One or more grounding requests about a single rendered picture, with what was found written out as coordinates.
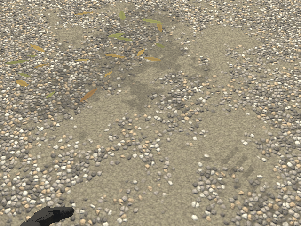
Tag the robot left hand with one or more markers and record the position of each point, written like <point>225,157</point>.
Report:
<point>47,216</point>

